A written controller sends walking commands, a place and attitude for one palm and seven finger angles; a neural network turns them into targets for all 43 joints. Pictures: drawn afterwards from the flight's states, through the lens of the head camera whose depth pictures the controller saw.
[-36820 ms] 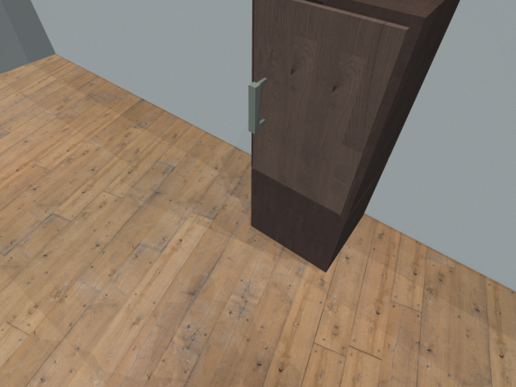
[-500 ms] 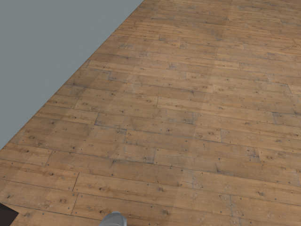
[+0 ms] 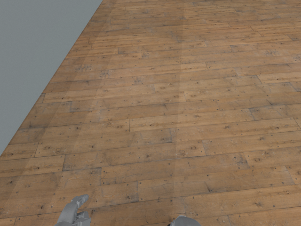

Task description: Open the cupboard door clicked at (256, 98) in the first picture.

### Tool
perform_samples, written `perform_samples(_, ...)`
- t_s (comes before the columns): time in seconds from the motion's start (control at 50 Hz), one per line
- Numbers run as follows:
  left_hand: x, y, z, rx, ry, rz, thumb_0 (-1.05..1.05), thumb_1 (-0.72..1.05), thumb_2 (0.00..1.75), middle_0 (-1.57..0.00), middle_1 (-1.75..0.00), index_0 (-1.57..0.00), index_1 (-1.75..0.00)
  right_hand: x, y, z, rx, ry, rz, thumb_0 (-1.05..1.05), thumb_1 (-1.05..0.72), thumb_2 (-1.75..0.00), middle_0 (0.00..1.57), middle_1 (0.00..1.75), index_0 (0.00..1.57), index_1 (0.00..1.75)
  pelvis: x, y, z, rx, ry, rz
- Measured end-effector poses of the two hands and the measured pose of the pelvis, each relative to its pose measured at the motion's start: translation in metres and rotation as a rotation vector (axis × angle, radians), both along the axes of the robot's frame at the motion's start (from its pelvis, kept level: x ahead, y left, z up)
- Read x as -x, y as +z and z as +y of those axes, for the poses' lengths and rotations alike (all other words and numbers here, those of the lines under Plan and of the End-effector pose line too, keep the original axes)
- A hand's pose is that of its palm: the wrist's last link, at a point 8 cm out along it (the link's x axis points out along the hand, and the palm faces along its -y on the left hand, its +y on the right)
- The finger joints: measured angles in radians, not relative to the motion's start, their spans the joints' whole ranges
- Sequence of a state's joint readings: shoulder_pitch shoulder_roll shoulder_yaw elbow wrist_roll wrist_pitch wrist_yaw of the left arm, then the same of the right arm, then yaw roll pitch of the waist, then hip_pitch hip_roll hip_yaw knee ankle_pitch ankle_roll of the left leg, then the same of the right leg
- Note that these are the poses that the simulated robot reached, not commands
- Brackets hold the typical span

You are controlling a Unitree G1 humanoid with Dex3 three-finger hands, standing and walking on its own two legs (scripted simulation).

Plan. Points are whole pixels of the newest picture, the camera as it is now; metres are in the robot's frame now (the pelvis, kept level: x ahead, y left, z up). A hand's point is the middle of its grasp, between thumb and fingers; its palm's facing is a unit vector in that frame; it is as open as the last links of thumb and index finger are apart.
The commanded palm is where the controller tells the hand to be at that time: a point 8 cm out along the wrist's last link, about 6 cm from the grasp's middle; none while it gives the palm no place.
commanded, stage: walk to a spot facing it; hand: left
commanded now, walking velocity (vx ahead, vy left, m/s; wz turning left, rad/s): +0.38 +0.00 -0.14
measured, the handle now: out of the picture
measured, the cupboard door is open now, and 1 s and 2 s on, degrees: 48 48 48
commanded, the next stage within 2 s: turn to face it in 0.38 s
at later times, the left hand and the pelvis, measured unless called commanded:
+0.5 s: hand (97, 189) +0.24 +0.19 -0.16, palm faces -0.03 -0.99 -0.16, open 7.4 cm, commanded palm none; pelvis +0.24 +0.01 +0.02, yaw -6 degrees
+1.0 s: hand (110, 138) +0.44 +0.18 -0.17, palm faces +0.19 -0.97 -0.17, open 7.3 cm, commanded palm none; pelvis +0.38 -0.02 +0.00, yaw +10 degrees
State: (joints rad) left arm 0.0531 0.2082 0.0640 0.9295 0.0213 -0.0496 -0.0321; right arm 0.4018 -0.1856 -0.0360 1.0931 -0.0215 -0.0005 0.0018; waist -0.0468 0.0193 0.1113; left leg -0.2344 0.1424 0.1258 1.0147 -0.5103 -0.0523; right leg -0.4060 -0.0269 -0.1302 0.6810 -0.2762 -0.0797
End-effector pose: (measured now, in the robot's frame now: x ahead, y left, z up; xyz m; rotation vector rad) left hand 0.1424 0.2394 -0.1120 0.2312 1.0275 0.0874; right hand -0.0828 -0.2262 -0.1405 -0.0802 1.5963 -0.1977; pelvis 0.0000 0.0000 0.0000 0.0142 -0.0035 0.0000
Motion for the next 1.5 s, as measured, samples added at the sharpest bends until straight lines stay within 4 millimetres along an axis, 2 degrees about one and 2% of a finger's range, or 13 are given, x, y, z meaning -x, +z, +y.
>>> perform_samples(0.18, 0.004, -0.001, -0.013, 0.015, 0.061, 0.225, -0.01, 0.94, 0.89, -0.20, -0.30, -0.20, -0.30, -0.182, 0.029, -0.026, 0.057, 0.025, -0.283, 0.01, -0.91, -0.90, 0.20, 0.30, 0.20, 0.30, -0.085, 0.025, -0.012, 0.008, -0.039, 0.021)
perform_samples(0.32, 0.003, -0.017, -0.005, 0.051, 0.131, 0.389, 0.00, 0.93, 0.89, -0.20, -0.30, -0.20, -0.30, -0.327, 0.035, -0.012, 0.062, 0.109, -0.441, 0.01, -0.91, -0.90, 0.20, 0.30, 0.20, 0.30, -0.163, 0.018, 0.000, 0.025, -0.051, 0.006)
perform_samples(0.38, -0.010, -0.030, 0.000, 0.063, 0.133, 0.457, 0.00, 0.92, 0.89, -0.20, -0.30, -0.20, -0.30, -0.375, 0.029, -0.005, 0.087, 0.123, -0.516, 0.01, -0.90, -0.90, 0.20, 0.30, 0.20, 0.30, -0.196, 0.005, 0.010, 0.031, -0.076, -0.004)
perform_samples(0.46, -0.063, -0.028, 0.003, 0.056, 0.100, 0.446, 0.01, 0.92, 0.89, -0.20, -0.30, -0.19, -0.30, -0.390, 0.030, 0.002, 0.086, 0.091, -0.501, 0.00, -0.90, -0.90, 0.20, 0.30, 0.20, 0.30, -0.229, 0.009, 0.011, 0.010, -0.097, -0.008)
perform_samples(0.58, -0.181, -0.007, -0.011, 0.045, 0.042, 0.268, 0.01, 0.92, 0.89, -0.20, -0.30, -0.19, -0.30, -0.365, 0.028, -0.009, 0.083, 0.020, -0.319, -0.01, -0.94, -0.90, 0.21, 0.30, 0.21, 0.30, -0.272, 0.024, 0.002, 0.013, -0.092, 0.003)
perform_samples(0.66, -0.249, -0.002, -0.023, 0.017, 0.019, 0.150, 0.01, 0.93, 0.90, -0.20, -0.30, -0.19, -0.30, -0.348, 0.017, -0.023, 0.052, -0.006, -0.172, 0.00, -0.93, -0.90, 0.20, 0.30, 0.20, 0.30, -0.302, 0.018, -0.018, 0.001, -0.047, 0.002)
perform_samples(0.76, -0.295, -0.001, -0.038, 0.003, 0.053, 0.075, 0.00, 0.92, 0.89, -0.20, -0.30, -0.19, -0.30, -0.361, 0.006, -0.039, 0.022, 0.008, -0.049, 0.01, -0.92, -0.90, 0.20, 0.30, 0.20, 0.30, -0.333, 0.010, -0.034, -0.001, 0.025, 0.004)
perform_samples(0.88, -0.298, -0.005, -0.044, 0.049, 0.146, 0.095, 0.00, 0.91, 0.89, -0.20, -0.30, -0.20, -0.30, -0.444, 0.023, -0.047, 0.044, 0.108, -0.134, 0.01, -0.91, -0.90, 0.20, 0.30, 0.20, 0.30, -0.360, 0.019, -0.035, -0.006, 0.114, 0.010)
perform_samples(0.98, -0.285, -0.029, -0.021, 0.077, 0.246, 0.133, -0.01, 0.92, 0.89, -0.20, -0.30, -0.20, -0.30, -0.534, 0.023, -0.040, 0.083, 0.241, -0.288, 0.01, -0.91, -0.90, 0.20, 0.30, 0.20, 0.30, -0.379, 0.004, -0.021, 0.030, 0.175, 0.013)
perform_samples(1.06, -0.274, -0.034, -0.003, 0.047, 0.294, 0.205, 0.00, 0.92, 0.89, -0.20, -0.30, -0.20, -0.30, -0.585, 0.029, -0.033, 0.106, 0.307, -0.387, 0.01, -0.91, -0.90, 0.20, 0.30, 0.20, 0.30, -0.388, 0.002, -0.019, 0.030, 0.206, 0.025)
perform_samples(1.26, -0.282, 0.005, -0.001, -0.022, 0.418, 0.143, 0.00, 0.91, 0.89, -0.20, -0.30, -0.19, -0.30, -0.650, 0.033, -0.040, 0.051, 0.455, -0.384, 0.00, -0.90, -0.90, 0.20, 0.30, 0.20, 0.30, -0.412, 0.018, -0.044, 0.035, 0.329, 0.043)
perform_samples(1.38, -0.274, 0.013, -0.028, -0.081, 0.487, 0.112, 0.00, 0.91, 0.89, -0.20, -0.30, -0.19, -0.30, -0.690, 0.010, -0.058, 0.005, 0.511, -0.361, 0.01, -0.90, -0.90, 0.20, 0.30, 0.20, 0.30, -0.430, 0.008, -0.072, 0.005, 0.421, 0.041)
perform_samples(1.5, -0.244, 0.017, -0.068, -0.032, 0.582, 0.194, 0.00, 0.91, 0.89, -0.20, -0.30, -0.20, -0.30, -0.729, 0.021, -0.047, -0.029, 0.593, -0.356, 0.01, -0.90, -0.90, 0.20, 0.30, 0.20, 0.30, -0.444, 0.022, -0.081, -0.027, 0.507, 0.037)
